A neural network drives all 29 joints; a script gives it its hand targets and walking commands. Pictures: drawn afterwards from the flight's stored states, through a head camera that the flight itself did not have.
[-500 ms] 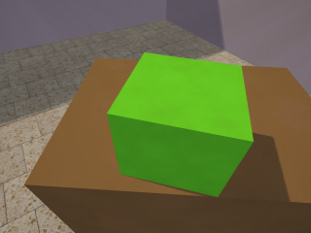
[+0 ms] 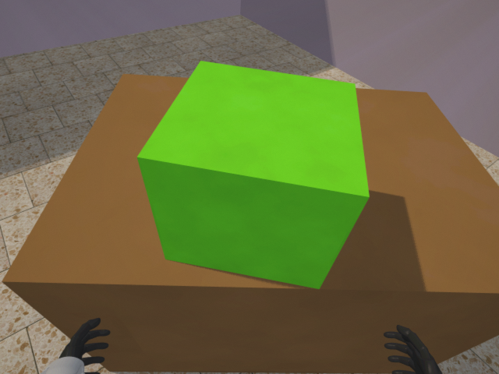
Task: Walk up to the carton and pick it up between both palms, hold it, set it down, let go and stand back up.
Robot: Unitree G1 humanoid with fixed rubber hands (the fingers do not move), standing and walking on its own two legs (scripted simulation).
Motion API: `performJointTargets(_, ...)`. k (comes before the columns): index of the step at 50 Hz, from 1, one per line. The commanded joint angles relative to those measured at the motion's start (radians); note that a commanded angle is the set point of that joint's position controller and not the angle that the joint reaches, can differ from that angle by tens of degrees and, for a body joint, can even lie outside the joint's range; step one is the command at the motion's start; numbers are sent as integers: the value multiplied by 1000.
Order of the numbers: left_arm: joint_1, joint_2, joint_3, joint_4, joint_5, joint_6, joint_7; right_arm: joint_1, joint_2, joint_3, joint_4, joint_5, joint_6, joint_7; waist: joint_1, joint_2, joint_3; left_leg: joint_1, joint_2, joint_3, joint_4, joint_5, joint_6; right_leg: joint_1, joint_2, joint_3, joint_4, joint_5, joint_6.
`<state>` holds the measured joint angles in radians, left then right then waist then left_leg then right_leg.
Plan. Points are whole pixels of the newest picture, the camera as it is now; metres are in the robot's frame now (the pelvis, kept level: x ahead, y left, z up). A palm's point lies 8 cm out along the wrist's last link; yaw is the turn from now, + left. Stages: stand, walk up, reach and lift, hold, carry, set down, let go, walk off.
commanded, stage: reach and lift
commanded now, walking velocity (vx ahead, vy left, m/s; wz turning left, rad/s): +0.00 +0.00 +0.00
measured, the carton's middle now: (258, 172) +0.48 -0.01 +0.06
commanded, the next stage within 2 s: none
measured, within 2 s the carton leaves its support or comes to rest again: neither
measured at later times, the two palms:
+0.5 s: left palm out of the picture +0.15 +0.29 -0.03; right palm out of the picture +0.14 -0.23 -0.03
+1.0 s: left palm (35, 344) +0.19 +0.30 +0.01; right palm (397, 350) +0.18 -0.20 +0.02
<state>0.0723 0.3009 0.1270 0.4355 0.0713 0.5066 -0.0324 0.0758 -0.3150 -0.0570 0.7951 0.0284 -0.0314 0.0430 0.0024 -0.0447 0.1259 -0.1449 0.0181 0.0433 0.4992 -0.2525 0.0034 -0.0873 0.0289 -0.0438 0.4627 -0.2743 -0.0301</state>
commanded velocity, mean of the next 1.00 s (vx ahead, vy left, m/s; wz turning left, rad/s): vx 0.00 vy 0.00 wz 0.00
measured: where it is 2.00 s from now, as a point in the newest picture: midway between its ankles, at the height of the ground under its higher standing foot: outside the picture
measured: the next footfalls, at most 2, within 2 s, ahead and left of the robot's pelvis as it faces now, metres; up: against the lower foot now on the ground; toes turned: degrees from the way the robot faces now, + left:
none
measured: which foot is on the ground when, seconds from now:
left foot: down 0.00-1.00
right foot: down 0.00-1.00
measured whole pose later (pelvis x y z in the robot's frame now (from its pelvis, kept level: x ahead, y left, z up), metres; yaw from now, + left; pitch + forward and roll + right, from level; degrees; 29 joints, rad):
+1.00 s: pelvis +0.01 +0.03 +0.01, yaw -2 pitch -4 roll -1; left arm 0.37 0.38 0.09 -0.01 -0.23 0.23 -0.05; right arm 0.40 -0.14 -0.11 -0.02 0.16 0.18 -0.06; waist 0.04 -0.01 0.06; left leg -0.10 0.00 0.09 0.36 -0.20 0.04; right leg -0.03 0.01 0.00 0.28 -0.18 0.01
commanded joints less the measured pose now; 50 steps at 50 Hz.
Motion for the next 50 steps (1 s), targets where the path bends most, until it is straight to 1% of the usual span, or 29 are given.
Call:
performJointTargets(1,-59,243,82,-133,-18,-28,6,-35,-122,-48,-261,-22,49,-27,6,22,-92,44,-23,52,-124,88,-46,-54,-47,19,-132,199,31)
performJointTargets(2,-78,251,80,-148,-34,-36,5,-19,-97,-47,-289,-22,67,-32,-3,39,-78,33,-23,60,-134,47,-40,-62,-56,35,-142,156,29)
performJointTargets(4,-103,276,88,-180,-57,-58,0,18,-47,-38,-350,-15,96,-46,-4,72,-88,15,-26,74,-129,18,-27,-56,-72,67,-148,106,31)
performJointTargets(8,-96,328,103,-202,-92,-102,-17,77,25,-29,-484,-13,133,-85,12,84,-104,6,-32,100,-124,4,-14,-29,-94,114,-170,28,45)
performJointTargets(9,-93,337,104,-217,-101,-113,-20,83,37,-27,-518,-10,138,-95,14,91,-108,8,-32,104,-124,10,-12,-22,-97,119,-172,24,50)
performJointTargets(11,-70,345,95,-224,-117,-126,-27,105,52,-37,-571,-15,149,-112,8,92,-98,10,-28,104,-134,7,-10,-14,-96,120,-184,-4,52)
performJointTargets(13,-47,349,89,-227,-129,-134,-35,114,59,-46,-620,-24,161,-127,8,82,-85,10,-21,105,-145,9,-8,-21,-96,112,-198,-32,52)
performJointTargets(15,-23,343,80,-239,-135,-137,-40,123,54,-58,-660,-32,174,-137,12,77,-79,9,-15,106,-154,10,-2,-25,-91,104,-201,-52,49)
performJointTargets(16,-11,341,79,-233,-138,-140,-44,122,58,-56,-681,-36,183,-139,19,65,-61,9,-12,108,-161,3,2,-32,-89,100,-210,-71,47)
performJointTargets(17,3,335,74,-237,-142,-139,-48,134,59,-57,-698,-39,189,-142,18,54,-62,16,-10,107,-166,9,3,-30,-83,92,-210,-58,46)
performJointTargets(18,15,330,71,-247,-149,-143,-50,142,56,-62,-718,-41,197,-143,21,46,-58,22,-8,107,-174,8,5,-36,-74,82,-212,-59,41)
performJointTargets(19,14,334,74,-254,-155,-147,-54,141,60,-61,-741,-41,206,-145,27,43,-53,20,-8,106,-173,15,6,-46,-79,83,-216,-59,42)
performJointTargets(20,26,325,72,-258,-160,-148,-56,140,61,-59,-763,-39,210,-144,31,28,-42,28,-5,105,-179,13,8,-50,-73,72,-219,-64,38)
performJointTargets(23,48,316,81,-276,-178,-163,-59,165,65,-59,-810,-26,226,-138,37,23,-40,38,-5,98,-190,22,10,-60,-61,66,-218,-44,30)
performJointTargets(24,53,311,81,-290,-181,-167,-58,176,64,-59,-812,-19,233,-133,36,43,-33,36,-4,96,-196,25,8,-68,-58,66,-219,-39,24)
performJointTargets(26,64,295,83,-317,-194,-177,-54,193,57,-62,-822,-1,242,-122,35,55,-41,29,1,92,-205,36,5,-53,-48,69,-214,-31,16)
performJointTargets(30,86,276,83,-388,-225,-211,-43,213,67,-44,-877,45,238,-103,50,93,-77,22,3,76,-211,77,-11,-41,-48,88,-216,-1,9)
performJointTargets(31,90,271,80,-405,-228,-216,-39,211,63,-45,-885,55,237,-100,49,109,-80,14,3,69,-213,83,-14,-29,-44,91,-212,7,9)
performJointTargets(33,104,270,81,-434,-233,-232,-32,224,62,-48,-905,70,232,-93,50,124,-88,13,3,63,-213,94,-23,-25,-42,94,-212,22,8)
performJointTargets(34,112,260,72,-451,-240,-239,-28,232,59,-55,-908,76,227,-90,44,134,-94,7,7,55,-216,100,-30,-11,-38,95,-212,38,4)
performJointTargets(37,135,255,66,-492,-247,-256,-18,240,44,-75,-928,90,213,-88,40,150,-109,-6,14,42,-222,109,-39,14,-31,97,-212,70,3)
performJointTargets(40,159,250,55,-545,-267,-278,-11,260,44,-95,-959,100,196,-94,32,143,-125,24,13,27,-217,165,-56,12,-28,94,-218,112,2)
performJointTargets(41,169,245,48,-566,-279,-288,-10,260,40,-97,-965,100,189,-96,29,130,-129,41,15,20,-210,196,-64,7,-26,91,-222,131,1)
performJointTargets(42,178,245,42,-589,-286,-297,-8,273,41,-104,-971,105,183,-99,27,142,-140,53,15,11,-206,232,-71,8,-23,88,-220,154,0)
performJointTargets(43,203,245,45,-588,-291,-301,-8,281,36,-108,-983,110,180,-101,26,133,-142,72,15,8,-201,258,-73,5,-18,84,-221,167,1)
performJointTargets(45,231,242,43,-607,-299,-314,-9,302,31,-115,-987,122,175,-105,23,140,-150,96,19,-7,-195,311,-86,4,-13,79,-227,199,-4)
performJointTargets(46,252,238,42,-618,-303,-319,-9,309,28,-119,-997,125,169,-107,26,131,-158,104,22,-14,-193,329,-89,11,-12,77,-232,209,-2)
performJointTargets(47,269,233,37,-621,-309,-324,-9,316,22,-126,-1003,129,165,-107,22,126,-160,113,23,-21,-192,355,-95,14,-8,74,-232,226,-4)
performJointTargets(50,315,228,33,-642,-320,-343,-15,355,12,-131,-1035,143,152,-111,22,113,-169,131,25,-35,-186,419,-99,26,2,69,-236,261,-2)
